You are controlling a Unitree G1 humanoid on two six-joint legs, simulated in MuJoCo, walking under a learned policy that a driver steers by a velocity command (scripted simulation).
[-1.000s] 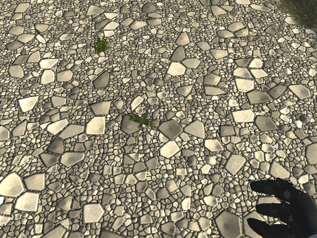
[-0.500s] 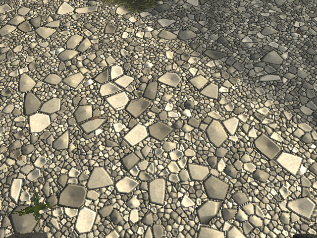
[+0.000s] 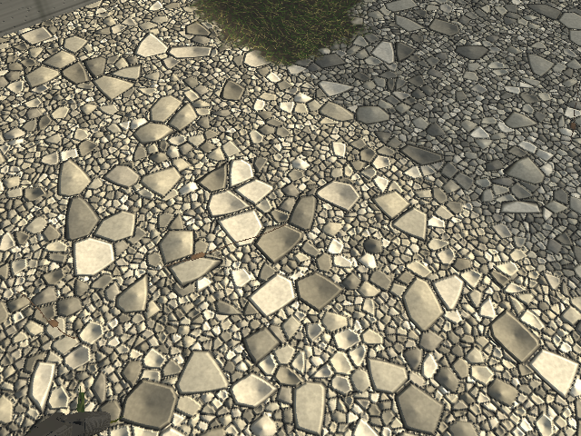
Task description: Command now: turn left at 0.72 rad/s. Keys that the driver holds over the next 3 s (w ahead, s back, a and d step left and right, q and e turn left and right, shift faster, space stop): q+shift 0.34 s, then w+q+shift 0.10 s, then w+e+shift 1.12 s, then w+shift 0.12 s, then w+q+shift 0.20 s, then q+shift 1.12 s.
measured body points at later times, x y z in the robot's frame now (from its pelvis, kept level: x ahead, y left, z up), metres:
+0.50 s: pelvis +0.02 +0.01 +0.01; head +0.06 +0.02 +0.46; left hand +0.00 +0.32 -0.09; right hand +0.31 -0.15 -0.08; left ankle -0.03 +0.16 -0.68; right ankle +0.02 -0.12 -0.74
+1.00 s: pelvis +0.25 +0.17 -0.03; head +0.28 +0.18 +0.42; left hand +0.39 +0.46 -0.12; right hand +0.26 -0.10 -0.16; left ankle -0.01 +0.19 -0.73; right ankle +0.45 +0.16 -0.70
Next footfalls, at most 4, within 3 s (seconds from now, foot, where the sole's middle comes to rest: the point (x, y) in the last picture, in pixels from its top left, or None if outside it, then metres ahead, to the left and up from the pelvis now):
0.12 right None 0.06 -0.11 -0.77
0.62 left None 0.03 0.20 -0.77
1.06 right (197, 421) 0.48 0.19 -0.77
1.50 left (159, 248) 0.94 0.32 -0.77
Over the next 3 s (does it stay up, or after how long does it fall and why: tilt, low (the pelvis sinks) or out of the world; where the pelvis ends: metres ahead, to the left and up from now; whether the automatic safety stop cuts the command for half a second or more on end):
stays up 1.46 -0.09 0.00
